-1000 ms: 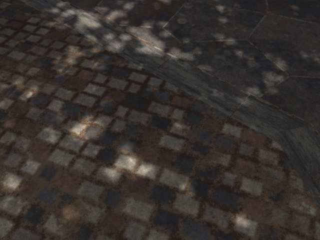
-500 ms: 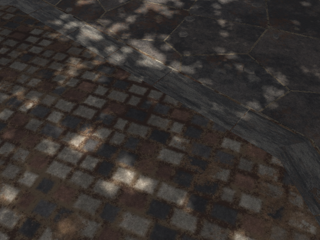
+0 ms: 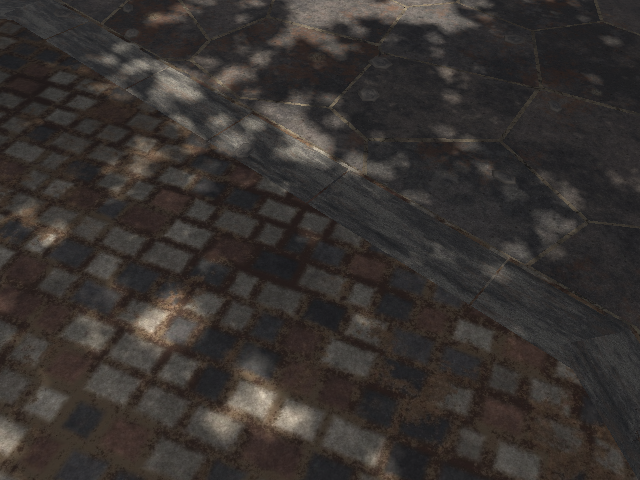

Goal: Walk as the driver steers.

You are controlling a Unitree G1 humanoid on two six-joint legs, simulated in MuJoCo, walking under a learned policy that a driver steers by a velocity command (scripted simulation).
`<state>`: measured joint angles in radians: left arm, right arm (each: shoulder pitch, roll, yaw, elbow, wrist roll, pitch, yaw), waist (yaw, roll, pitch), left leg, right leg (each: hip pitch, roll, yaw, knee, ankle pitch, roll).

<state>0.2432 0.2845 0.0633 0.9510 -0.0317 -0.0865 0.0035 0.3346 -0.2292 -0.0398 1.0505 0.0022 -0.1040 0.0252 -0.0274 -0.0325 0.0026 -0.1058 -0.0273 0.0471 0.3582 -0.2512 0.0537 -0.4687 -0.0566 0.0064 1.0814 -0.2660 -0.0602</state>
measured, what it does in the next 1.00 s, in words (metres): walks ahead, turning left: right foot, then left foot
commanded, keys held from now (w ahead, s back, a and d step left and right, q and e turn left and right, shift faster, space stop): w+q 1.00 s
